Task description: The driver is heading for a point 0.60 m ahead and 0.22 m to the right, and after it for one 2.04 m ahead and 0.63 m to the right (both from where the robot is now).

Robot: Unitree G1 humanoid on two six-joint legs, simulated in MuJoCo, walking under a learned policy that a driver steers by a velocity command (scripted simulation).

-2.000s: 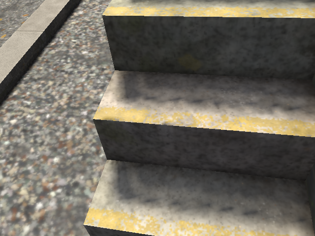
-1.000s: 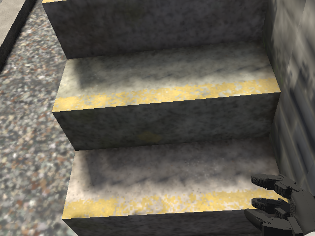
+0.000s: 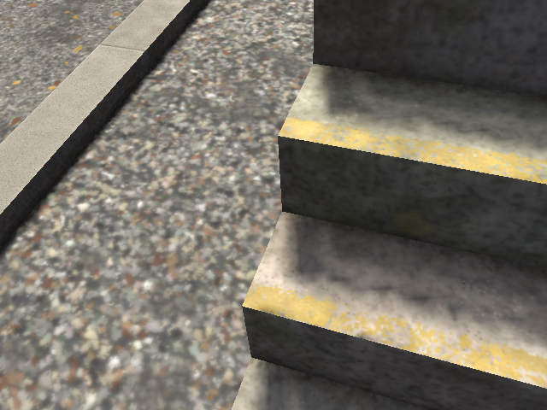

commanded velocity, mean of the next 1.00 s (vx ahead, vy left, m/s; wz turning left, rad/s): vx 0.10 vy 0.00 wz -0.47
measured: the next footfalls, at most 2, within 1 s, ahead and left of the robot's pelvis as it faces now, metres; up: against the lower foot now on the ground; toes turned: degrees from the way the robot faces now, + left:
right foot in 0.54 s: -0.11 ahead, -0.13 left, -0.02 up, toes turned -30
left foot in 0.78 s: +0.01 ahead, +0.01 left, +0.00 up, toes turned -35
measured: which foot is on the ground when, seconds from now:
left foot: down 0.00-0.60, up 0.62-0.76, down 0.78-1.00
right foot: down 0.00-0.00, up 0.02-0.52, down 0.54-0.78, up 0.80-1.00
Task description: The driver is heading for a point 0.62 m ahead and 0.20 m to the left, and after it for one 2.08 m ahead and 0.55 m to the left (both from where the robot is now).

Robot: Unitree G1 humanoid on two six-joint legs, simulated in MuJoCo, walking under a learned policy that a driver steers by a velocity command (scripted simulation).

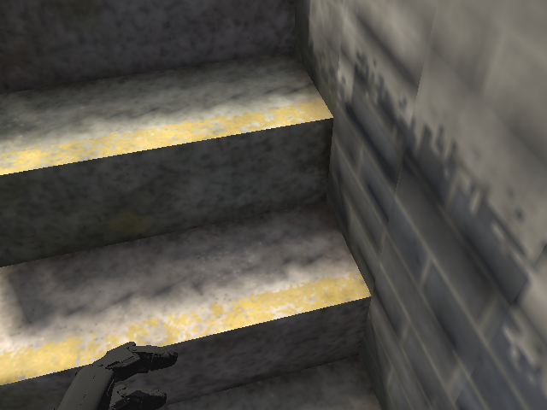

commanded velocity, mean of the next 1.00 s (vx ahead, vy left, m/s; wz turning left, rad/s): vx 0.37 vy -0.01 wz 0.50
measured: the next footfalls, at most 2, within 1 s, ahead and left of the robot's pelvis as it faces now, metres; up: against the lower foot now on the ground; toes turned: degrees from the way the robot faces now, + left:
right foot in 0.16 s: -0.09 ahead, -0.17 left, -0.21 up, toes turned +8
left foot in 0.72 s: +0.09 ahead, +0.22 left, -0.01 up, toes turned +45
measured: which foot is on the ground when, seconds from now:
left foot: down 0.00-0.14, up 0.16-0.70, down 0.72-0.90, up 0.92-1.00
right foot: up 0.00-0.14, down 0.16-0.68, up 0.70-0.92, down 0.94-1.00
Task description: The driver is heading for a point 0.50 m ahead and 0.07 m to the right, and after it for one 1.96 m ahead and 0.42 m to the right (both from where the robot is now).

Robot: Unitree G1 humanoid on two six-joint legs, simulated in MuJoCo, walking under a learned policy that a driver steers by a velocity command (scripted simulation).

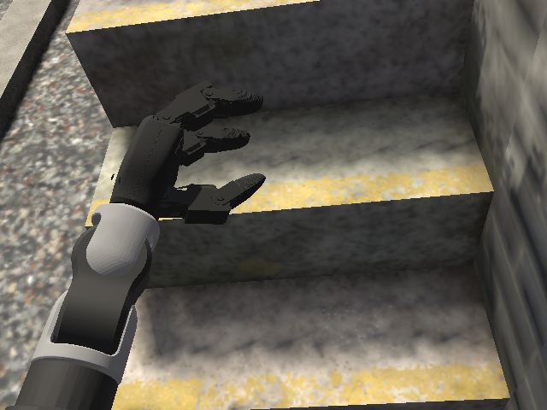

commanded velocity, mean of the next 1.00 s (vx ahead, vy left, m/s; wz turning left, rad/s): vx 0.01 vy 0.00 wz -0.51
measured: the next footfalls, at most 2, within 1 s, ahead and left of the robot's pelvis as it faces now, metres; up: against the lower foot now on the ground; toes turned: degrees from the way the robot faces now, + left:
left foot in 0.40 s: +0.22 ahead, +0.14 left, +0.21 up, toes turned -20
right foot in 0.84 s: -0.03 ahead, -0.04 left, +0.00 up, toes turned -32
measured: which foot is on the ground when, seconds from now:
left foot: up 0.00-0.38, down 0.40-1.00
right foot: down 0.00-0.46, up 0.48-0.82, down 0.84-1.00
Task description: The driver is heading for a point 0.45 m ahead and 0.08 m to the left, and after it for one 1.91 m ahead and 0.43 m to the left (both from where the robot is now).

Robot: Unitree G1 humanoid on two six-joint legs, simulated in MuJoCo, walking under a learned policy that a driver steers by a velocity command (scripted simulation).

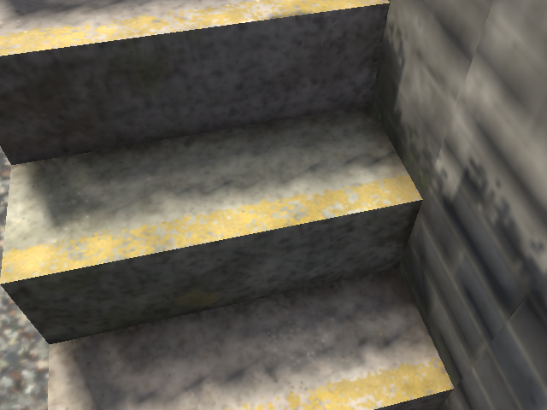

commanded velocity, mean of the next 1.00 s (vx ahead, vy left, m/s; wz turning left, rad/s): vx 0.20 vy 0.00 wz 0.34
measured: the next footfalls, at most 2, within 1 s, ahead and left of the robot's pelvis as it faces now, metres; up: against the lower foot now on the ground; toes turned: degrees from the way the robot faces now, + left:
right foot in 1.00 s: -0.01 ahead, -0.30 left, +0.00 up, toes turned +15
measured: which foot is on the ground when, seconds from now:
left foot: down 0.00-1.00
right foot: down 0.00-0.30, up 0.32-0.98, down 1.00-1.00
